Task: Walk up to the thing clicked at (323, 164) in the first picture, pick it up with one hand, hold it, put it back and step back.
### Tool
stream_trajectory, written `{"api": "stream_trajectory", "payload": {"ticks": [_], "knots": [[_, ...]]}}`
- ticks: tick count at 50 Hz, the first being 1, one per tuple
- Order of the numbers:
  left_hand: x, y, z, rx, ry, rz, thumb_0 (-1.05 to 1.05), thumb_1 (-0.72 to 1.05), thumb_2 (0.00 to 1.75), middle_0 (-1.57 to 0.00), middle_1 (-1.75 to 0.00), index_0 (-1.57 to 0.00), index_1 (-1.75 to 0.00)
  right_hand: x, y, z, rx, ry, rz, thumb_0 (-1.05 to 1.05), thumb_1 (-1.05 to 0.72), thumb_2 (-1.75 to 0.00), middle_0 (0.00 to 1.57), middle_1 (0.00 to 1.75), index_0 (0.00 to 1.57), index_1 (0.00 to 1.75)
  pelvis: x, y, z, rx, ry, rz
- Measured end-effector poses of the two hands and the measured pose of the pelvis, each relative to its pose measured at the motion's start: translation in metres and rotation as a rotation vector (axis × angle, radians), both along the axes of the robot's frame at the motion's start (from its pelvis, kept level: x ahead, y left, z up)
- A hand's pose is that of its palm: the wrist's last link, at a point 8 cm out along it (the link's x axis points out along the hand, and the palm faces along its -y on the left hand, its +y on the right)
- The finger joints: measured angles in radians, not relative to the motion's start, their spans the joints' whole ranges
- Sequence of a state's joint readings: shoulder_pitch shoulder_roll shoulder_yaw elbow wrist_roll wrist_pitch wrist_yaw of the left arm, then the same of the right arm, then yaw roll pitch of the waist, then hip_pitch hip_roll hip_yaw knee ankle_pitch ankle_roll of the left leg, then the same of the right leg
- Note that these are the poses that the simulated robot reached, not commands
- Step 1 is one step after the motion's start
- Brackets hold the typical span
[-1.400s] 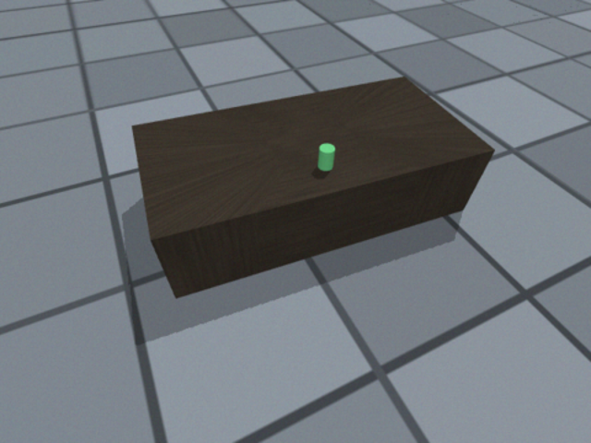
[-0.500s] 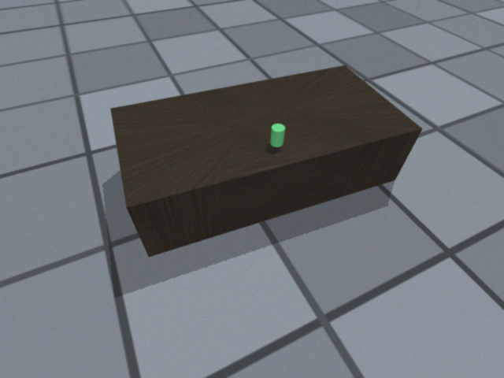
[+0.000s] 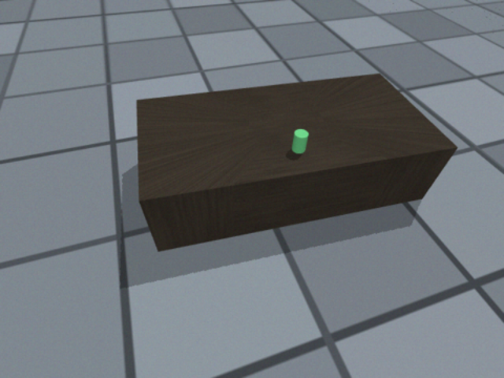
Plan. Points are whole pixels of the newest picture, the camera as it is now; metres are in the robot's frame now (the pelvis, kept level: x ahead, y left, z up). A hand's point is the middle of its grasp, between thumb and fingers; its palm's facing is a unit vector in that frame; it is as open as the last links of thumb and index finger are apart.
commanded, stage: walk up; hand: right
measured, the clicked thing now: (299, 141) +1.10 -0.15 -0.37
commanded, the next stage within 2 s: none
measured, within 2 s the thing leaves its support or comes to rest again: neither
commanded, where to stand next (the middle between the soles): +0.62 -0.15 m, yaw +17 degrees
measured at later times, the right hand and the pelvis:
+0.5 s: hand (421, 320) +0.29 -0.31 -0.13, palm faces -0.13 +0.90 -0.42, open 7.4 cm; pelvis +0.16 -0.04 -0.01, yaw +6 degrees
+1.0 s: hand (417, 235) +0.49 -0.36 -0.13, palm faces -0.24 +0.86 -0.45, open 7.4 cm; pelvis +0.34 -0.11 -0.02, yaw +13 degrees
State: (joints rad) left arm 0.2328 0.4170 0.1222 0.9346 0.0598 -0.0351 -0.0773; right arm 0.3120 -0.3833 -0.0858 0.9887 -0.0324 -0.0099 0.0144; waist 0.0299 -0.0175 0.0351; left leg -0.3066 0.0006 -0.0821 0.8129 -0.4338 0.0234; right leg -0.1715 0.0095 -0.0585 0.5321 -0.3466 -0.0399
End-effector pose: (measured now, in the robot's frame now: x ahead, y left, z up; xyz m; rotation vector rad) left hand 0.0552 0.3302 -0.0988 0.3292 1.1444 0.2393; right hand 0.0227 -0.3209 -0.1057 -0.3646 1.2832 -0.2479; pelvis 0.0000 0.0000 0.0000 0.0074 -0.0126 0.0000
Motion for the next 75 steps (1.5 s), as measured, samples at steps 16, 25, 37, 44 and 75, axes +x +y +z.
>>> {"api": "stream_trajectory", "payload": {"ticks": [16, 25, 37, 44, 75], "knots": [[0.015, -0.033, -0.043, -0.073, 0.146, 0.129, 0.01, 0.90, 0.90, -0.20, -0.30, -0.21, -0.30, 0.218, 0.007, 0.006, -0.010, -0.267, 0.226, 0.00, -0.90, -0.90, 0.20, 0.30, 0.21, 0.30, 0.102, -0.013, -0.024, 0.023, -0.056, 0.099], [0.099, -0.052, -0.015, -0.062, 0.027, 0.090, 0.01, 0.90, 0.90, -0.20, -0.30, -0.21, -0.30, 0.258, -0.029, 0.019, -0.005, -0.272, 0.240, 0.00, -0.90, -0.90, 0.21, 0.30, 0.21, 0.30, 0.160, -0.045, -0.010, 0.024, -0.054, 0.112], [0.122, -0.102, 0.003, 0.030, 0.053, 0.234, 0.01, 0.90, 0.90, -0.20, -0.30, -0.21, -0.30, 0.364, -0.094, 0.004, -0.013, -0.192, 0.292, 0.01, -0.90, -0.90, 0.20, 0.30, 0.21, 0.30, 0.248, -0.101, -0.011, -0.005, -0.028, 0.174], [0.153, -0.124, -0.010, -0.044, 0.118, 0.250, 0.01, 0.90, 0.90, -0.21, -0.30, -0.21, -0.30, 0.428, -0.081, 0.018, 0.003, -0.180, 0.367, 0.01, -0.90, -0.90, 0.20, 0.30, 0.21, 0.30, 0.298, -0.107, -0.005, -0.009, -0.007, 0.211], [0.391, -0.205, -0.006, 0.006, 0.012, 0.243, 0.01, 0.90, 0.90, -0.21, -0.30, -0.21, -0.30, 0.616, -0.175, -0.002, 0.001, -0.117, 0.370, 0.00, -0.90, -0.90, 0.20, 0.30, 0.21, 0.30, 0.496, -0.194, -0.011, -0.004, -0.030, 0.269]]}}
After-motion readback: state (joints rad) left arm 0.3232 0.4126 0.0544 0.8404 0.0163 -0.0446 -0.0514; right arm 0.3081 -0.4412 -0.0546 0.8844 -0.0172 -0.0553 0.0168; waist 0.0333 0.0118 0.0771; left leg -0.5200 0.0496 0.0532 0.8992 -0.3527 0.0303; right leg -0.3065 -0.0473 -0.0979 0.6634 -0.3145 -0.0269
